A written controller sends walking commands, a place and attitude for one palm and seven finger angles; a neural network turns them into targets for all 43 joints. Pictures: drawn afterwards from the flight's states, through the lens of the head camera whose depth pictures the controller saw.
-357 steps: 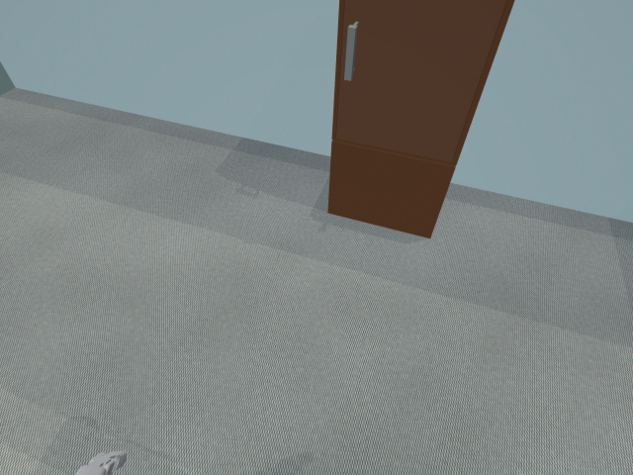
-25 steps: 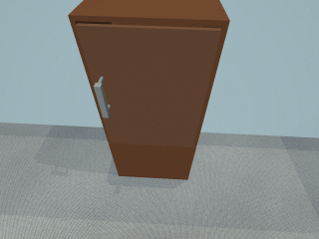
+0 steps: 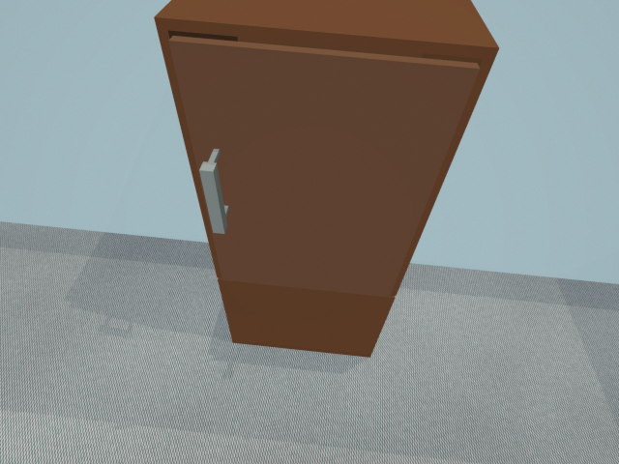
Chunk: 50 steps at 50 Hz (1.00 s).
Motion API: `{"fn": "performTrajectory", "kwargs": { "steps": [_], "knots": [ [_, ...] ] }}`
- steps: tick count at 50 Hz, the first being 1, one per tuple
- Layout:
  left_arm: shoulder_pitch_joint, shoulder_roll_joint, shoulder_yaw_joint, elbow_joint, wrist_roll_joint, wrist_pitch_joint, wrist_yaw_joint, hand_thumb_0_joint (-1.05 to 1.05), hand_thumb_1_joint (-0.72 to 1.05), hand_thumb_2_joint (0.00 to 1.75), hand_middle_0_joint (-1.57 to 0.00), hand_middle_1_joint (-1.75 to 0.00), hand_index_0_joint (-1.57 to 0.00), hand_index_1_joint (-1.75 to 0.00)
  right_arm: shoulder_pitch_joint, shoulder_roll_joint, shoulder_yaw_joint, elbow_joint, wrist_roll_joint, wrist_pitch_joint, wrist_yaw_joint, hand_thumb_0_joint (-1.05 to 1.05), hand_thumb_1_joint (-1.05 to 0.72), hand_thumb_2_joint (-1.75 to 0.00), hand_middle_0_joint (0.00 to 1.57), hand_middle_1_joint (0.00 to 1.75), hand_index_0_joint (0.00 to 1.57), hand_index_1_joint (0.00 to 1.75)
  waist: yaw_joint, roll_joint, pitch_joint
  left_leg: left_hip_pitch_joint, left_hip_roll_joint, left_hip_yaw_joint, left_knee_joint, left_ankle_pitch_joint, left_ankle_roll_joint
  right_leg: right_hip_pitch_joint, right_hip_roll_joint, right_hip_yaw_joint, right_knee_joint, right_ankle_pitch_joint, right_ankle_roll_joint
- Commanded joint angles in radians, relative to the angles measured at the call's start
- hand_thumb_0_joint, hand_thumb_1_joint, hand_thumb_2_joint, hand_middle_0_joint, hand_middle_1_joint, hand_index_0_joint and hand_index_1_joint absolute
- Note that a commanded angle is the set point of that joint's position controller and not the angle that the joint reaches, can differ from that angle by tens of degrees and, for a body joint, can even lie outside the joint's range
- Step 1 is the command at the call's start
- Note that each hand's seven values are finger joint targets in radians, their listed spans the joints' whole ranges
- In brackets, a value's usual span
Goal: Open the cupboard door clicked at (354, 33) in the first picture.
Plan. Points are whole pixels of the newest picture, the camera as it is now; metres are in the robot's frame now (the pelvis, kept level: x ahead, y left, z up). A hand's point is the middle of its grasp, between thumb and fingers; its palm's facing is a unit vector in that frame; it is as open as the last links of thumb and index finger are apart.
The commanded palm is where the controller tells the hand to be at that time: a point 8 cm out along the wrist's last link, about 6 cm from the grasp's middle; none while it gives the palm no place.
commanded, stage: come to a stop and stand still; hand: left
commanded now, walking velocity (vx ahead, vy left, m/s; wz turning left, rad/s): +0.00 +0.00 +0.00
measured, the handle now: (217, 192) +0.55 +0.22 +0.00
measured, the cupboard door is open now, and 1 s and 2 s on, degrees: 0 0 0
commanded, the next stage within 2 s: look again from close up in 1.60 s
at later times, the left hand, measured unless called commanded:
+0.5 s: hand out of the picture +0.04 +0.19 -0.16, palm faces +0.06 -0.97 -0.24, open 7.4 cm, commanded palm none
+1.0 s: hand out of the picture -0.04 +0.20 -0.16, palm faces +0.03 -0.96 -0.26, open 7.4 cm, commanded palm none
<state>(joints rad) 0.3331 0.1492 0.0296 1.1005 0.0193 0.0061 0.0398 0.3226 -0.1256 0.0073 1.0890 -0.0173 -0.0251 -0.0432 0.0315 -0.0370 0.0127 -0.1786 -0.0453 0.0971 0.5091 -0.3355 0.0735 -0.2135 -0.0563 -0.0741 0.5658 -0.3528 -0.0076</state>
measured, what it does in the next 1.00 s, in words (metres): shifts its weight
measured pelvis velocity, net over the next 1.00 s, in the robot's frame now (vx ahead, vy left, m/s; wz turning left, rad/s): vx -0.07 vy -0.01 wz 0.02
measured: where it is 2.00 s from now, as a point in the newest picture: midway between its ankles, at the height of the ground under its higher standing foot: outside the picture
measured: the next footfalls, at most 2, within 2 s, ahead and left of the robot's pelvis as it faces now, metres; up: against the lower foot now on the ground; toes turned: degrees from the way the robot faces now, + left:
none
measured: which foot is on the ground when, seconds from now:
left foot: down 0.00-1.00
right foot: down 0.00-1.00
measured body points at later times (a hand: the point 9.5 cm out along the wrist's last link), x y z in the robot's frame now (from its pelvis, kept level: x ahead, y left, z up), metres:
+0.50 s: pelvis +0.01 -0.01 +0.00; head +0.02 -0.01 +0.45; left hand +0.03 +0.24 -0.14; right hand +0.01 -0.24 -0.15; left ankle -0.04 +0.07 -0.73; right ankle -0.03 -0.12 -0.73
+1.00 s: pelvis -0.07 -0.01 +0.01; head -0.11 +0.00 +0.46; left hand -0.04 +0.25 -0.14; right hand -0.01 -0.28 -0.12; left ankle -0.04 +0.07 -0.73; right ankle -0.03 -0.13 -0.73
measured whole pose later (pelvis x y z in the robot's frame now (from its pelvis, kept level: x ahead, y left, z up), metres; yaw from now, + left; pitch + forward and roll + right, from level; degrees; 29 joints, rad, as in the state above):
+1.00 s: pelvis -0.07 -0.01 +0.01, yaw +1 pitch -4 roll -1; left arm 0.28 0.27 0.00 1.03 0.02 0.00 0.01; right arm 0.23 -0.26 -0.01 1.04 -0.02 0.01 0.00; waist 0.01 -0.02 -0.02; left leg -0.19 -0.02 0.07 0.43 -0.19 0.05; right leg -0.19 -0.01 -0.07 0.41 -0.17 -0.01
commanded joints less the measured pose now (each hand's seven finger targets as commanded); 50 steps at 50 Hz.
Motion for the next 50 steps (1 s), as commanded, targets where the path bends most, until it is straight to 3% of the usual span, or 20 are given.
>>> {"fn": "performTrajectory", "kwargs": {
  "steps": [1, 3, 5, 7, 17, 18, 19, 20, 21, 22, 23, 25, 27, 30, 31, 36, 38, 42, 47, 50],
  "knots": [
    [0.026, 0.032, -0.006, -0.032, -0.004, -0.012, 0.001, 0.0, 0.9, 0.9, -0.2, -0.3, -0.2, -0.3, 0.086, -0.111, -0.016, -0.012, 0.001, -0.017, -0.014, 0.0, -0.9, -0.9, 0.2, 0.3, 0.2, 0.3, -0.017, 0.139, 0.035, 0.097, 0.265, -0.224, -0.165, 0.771, 0.072, -0.091, -0.024, 0.034, 0.012, -0.022, -0.003],
    [0.03, 0.039, -0.007, -0.019, -0.003, -0.017, -0.001, 0.0, 0.9, 0.9, -0.2, -0.3, -0.2, -0.3, 0.069, -0.104, -0.017, -0.009, 0.004, -0.02, -0.015, 0.0, -0.9, -0.9, 0.2, 0.3, 0.2, 0.3, -0.01, 0.092, 0.013, 0.108, 0.234, -0.197, -0.137, 0.772, 0.048, -0.037, -0.033, 0.045, -0.071, 0.108, -0.007],
    [0.04, 0.05, -0.008, -0.006, -0.005, -0.023, 0.0, 0.0, 0.9, 0.9, -0.2, -0.3, -0.2, -0.3, 0.06, -0.108, -0.017, -0.009, 0.006, -0.022, -0.013, 0.0, -0.9, -0.9, 0.2, 0.3, 0.2, 0.3, -0.012, 0.064, 0.002, 0.072, 0.192, -0.158, -0.131, 0.669, 0.008, 0.037, -0.054, 0.066, -0.107, 0.269, -0.017],
    [0.033, 0.05, -0.009, 0.0, -0.007, -0.023, 0.002, 0.0, 0.9, 0.9, -0.2, -0.3, -0.2, -0.3, 0.06, -0.108, -0.02, 0.001, 0.004, -0.018, -0.012, 0.0, -0.9, -0.9, 0.2, 0.3, 0.2, 0.3, -0.021, 0.009, 0.008, 0.058, 0.172, -0.14, -0.13, 0.581, -0.008, 0.059, -0.064, 0.072, -0.106, 0.341, -0.022],
    [0.008, 0.06, -0.011, 0.002, -0.006, -0.021, 0.005, 0.0, 0.9, 0.9, -0.2, -0.3, -0.2, -0.3, 0.065, -0.095, -0.014, 0.042, 0.002, -0.019, -0.011, 0.0, -0.9, -0.9, 0.2, 0.3, 0.2, 0.3, -0.023, 0.03, 0.02, 0.079, 0.166, -0.125, -0.152, 0.554, -0.015, 0.071, -0.065, 0.065, -0.121, 0.353, -0.024],
    [-0.001, 0.241, -0.016, -0.087, -0.002, -0.037, 0.007, 0.0, 0.9, 0.9, -0.2, -0.3, -0.2, -0.3, -0.003, -0.232, -0.024, -0.087, 0.006, -0.015, 0.008, 0.0, -0.9, -0.9, 0.2, 0.3, 0.2, 0.3, -0.032, -0.006, 0.092, 0.004, 0.125, -0.165, -0.137, 0.636, -0.078, 0.053, -0.025, 0.045, -0.112, 0.385, -0.027],
    [0.019, 0.173, 0.014, -0.097, -0.002, -0.04, 0.015, 0.0, 0.9, 0.9, -0.2, -0.3, -0.2, -0.3, 0.034, -0.239, -0.052, -0.109, -0.006, -0.044, -0.002, 0.0, -0.9, -0.9, 0.2, 0.3, 0.2, 0.3, -0.028, 0.051, -0.067, 0.054, 0.156, -0.182, -0.03, 0.917, -0.092, 0.087, -0.043, 0.06, 0.001, 0.435, -0.03],
    [0.017, 0.178, 0.024, -0.094, -0.004, -0.045, 0.015, 0.0, 0.9, 0.9, -0.2, -0.3, -0.2, -0.3, 0.044, -0.238, -0.068, -0.091, -0.004, -0.052, -0.016, 0.0, -0.9, -0.9, 0.2, 0.3, 0.2, 0.3, -0.031, 0.093, -0.154, 0.123, 0.17, -0.176, 0.004, 1.097, -0.083, 0.088, -0.039, 0.046, 0.036, 0.497, -0.044],
    [0.028, 0.159, 0.01, -0.102, -0.011, -0.046, 0.018, 0.0, 0.9, 0.9, -0.2, -0.3, -0.2, -0.3, 0.053, -0.231, -0.06, -0.085, 0.0, -0.048, -0.019, 0.0, -0.9, -0.9, 0.2, 0.3, 0.2, 0.3, -0.028, 0.099, -0.173, 0.156, 0.178, -0.178, 0.019, 1.098, -0.052, 0.076, -0.034, 0.048, 0.007, 0.423, -0.046],
    [0.04, 0.153, 0.012, -0.113, -0.009, -0.045, 0.018, 0.0, 0.9, 0.9, -0.2, -0.3, -0.2, -0.3, 0.051, -0.226, -0.063, -0.094, 0.001, -0.042, -0.019, 0.0, -0.9, -0.9, 0.2, 0.3, 0.2, 0.3, -0.028, 0.106, -0.18, 0.159, 0.174, -0.166, 0.04, 1.025, -0.035, 0.075, -0.033, 0.048, -0.022, 0.442, -0.051],
    [0.048, 0.166, 0.015, -0.118, -0.006, -0.046, 0.016, 0.0, 0.9, 0.9, -0.2, -0.3, -0.2, -0.3, 0.019, -0.216, -0.061, -0.113, 0.002, -0.037, -0.015, 0.0, -0.9, -0.9, 0.2, 0.3, 0.2, 0.3, -0.013, 0.033, -0.156, 0.097, 0.157, -0.15, 0.067, 0.857, -0.022, 0.106, -0.05, 0.069, -0.045, 0.567, -0.053],
    [0.015, 0.209, 0.026, -0.136, -0.005, -0.043, 0.014, 0.0, 0.9, 0.9, -0.2, -0.3, -0.2, -0.3, -0.026, -0.218, -0.073, -0.141, 0.006, -0.016, -0.01, 0.0, -0.9, -0.9, 0.2, 0.3, 0.2, 0.3, -0.03, -0.022, -0.067, -0.034, 0.114, -0.125, 0.017, 0.409, -0.025, 0.125, -0.111, 0.13, -0.055, 0.713, -0.076],
    [-0.035, 0.218, 0.021, -0.159, -0.004, -0.038, 0.01, 0.0, 0.9, 0.9, -0.2, -0.3, -0.2, -0.3, -0.04, -0.219, -0.074, -0.147, 0.006, -0.003, -0.004, 0.0, -0.9, -0.9, 0.2, 0.3, 0.2, 0.3, -0.049, -0.017, 0.003, -0.05, 0.113, -0.124, -0.044, 0.252, -0.026, 0.064, -0.11, 0.142, -0.082, 0.581, -0.079],
    [-0.051, 0.224, 0.016, -0.17, -0.004, -0.038, 0.007, 0.0, 0.9, 0.9, -0.2, -0.3, -0.2, -0.3, -0.074, -0.247, -0.071, -0.138, 0.001, -0.004, 0.004, 0.0, -0.9, -0.9, 0.2, 0.3, 0.2, 0.3, -0.04, 0.009, 0.001, -0.015, 0.141, -0.141, -0.056, 0.392, -0.017, 0.051, -0.069, 0.12, -0.082, 0.51, -0.059],
    [-0.058, 0.231, 0.016, -0.171, -0.004, -0.037, 0.006, 0.0, 0.9, 0.9, -0.2, -0.3, -0.2, -0.3, -0.095, -0.258, -0.07, -0.142, 0.002, -0.003, 0.006, 0.0, -0.9, -0.9, 0.2, 0.3, 0.2, 0.3, -0.036, 0.015, -0.002, -0.012, 0.146, -0.142, -0.068, 0.372, -0.016, 0.054, -0.07, 0.122, -0.101, 0.464, -0.054],
    [-0.106, 0.264, 0.007, -0.168, -0.002, -0.036, -0.007, 0.0, 0.9, 0.9, -0.2, -0.3, -0.2, -0.3, -0.15, -0.285, -0.059, -0.143, 0.001, 0.002, 0.023, 0.0, -0.9, -0.9, 0.2, 0.3, 0.2, 0.3, -0.038, 0.012, 0.077, -0.047, 0.139, -0.15, -0.147, 0.109, -0.022, -0.012, -0.069, 0.168, -0.233, 0.126, -0.043],
    [-0.112, 0.267, 0.006, -0.166, 0.0, -0.036, -0.009, 0.0, 0.9, 0.9, -0.2, -0.3, -0.2, -0.3, -0.149, -0.287, -0.056, -0.14, 0.0, 0.003, 0.028, 0.0, -0.9, -0.9, 0.2, 0.3, 0.2, 0.3, -0.038, 0.015, 0.089, -0.054, 0.139, -0.153, -0.167, 0.058, -0.023, -0.026, -0.067, 0.17, -0.261, 0.058, -0.039],
    [-0.107, 0.279, 0.004, -0.155, 0.002, -0.032, -0.015, 0.0, 0.9, 0.9, -0.2, -0.3, -0.2, -0.3, -0.148, -0.3, -0.054, -0.132, -0.002, 0.008, 0.035, 0.0, -0.9, -0.9, 0.2, 0.3, 0.2, 0.3, -0.038, 0.043, 0.089, -0.079, 0.136, -0.164, -0.204, -0.05, -0.028, -0.04, -0.065, 0.178, -0.295, -0.041, -0.032],
    [-0.08, 0.269, 0.001, -0.136, 0.004, -0.027, -0.017, 0.0, 0.9, 0.9, -0.2, -0.3, -0.2, -0.3, -0.109, -0.296, -0.052, -0.111, -0.004, 0.013, 0.038, 0.0, -0.9, -0.9, 0.2, 0.3, 0.2, 0.3, -0.036, 0.026, 0.091, -0.118, 0.137, -0.176, -0.226, -0.13, -0.03, -0.05, -0.06, 0.17, -0.312, -0.114, -0.021],
    [-0.056, 0.252, 0.0, -0.122, 0.005, -0.025, -0.016, 0.0, 0.9, 0.9, -0.2, -0.3, -0.2, -0.3, -0.09, -0.282, -0.05, -0.096, -0.003, 0.013, 0.037, 0.0, -0.9, -0.9, 0.2, 0.3, 0.2, 0.3, -0.031, 0.036, 0.085, -0.147, 0.142, -0.185, -0.239, -0.147, -0.029, -0.026, -0.056, 0.157, -0.298, -0.083, -0.017]
  ]
}}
